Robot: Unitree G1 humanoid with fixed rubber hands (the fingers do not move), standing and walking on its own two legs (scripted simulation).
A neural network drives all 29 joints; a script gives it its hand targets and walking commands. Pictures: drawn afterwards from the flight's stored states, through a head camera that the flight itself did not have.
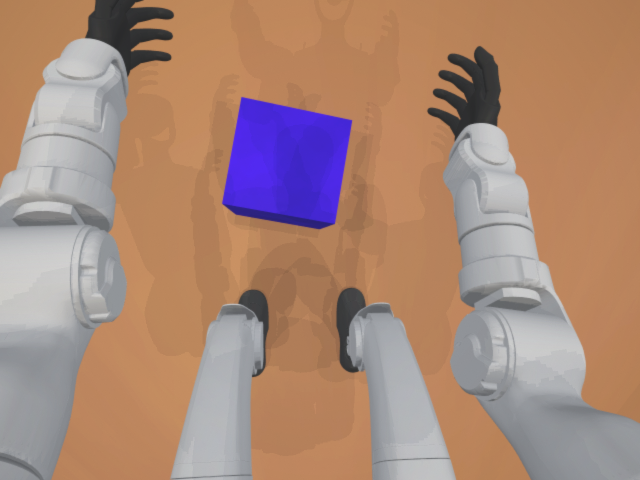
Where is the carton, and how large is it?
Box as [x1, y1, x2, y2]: [222, 97, 351, 228]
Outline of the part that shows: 241,97 222,203 236,214 315,228 321,228 334,223 351,120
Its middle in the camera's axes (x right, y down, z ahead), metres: -0.07 -0.13 +0.84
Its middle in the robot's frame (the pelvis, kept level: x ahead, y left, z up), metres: +0.50 +0.02 -0.52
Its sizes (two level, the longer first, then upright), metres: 0.210 0.200 0.250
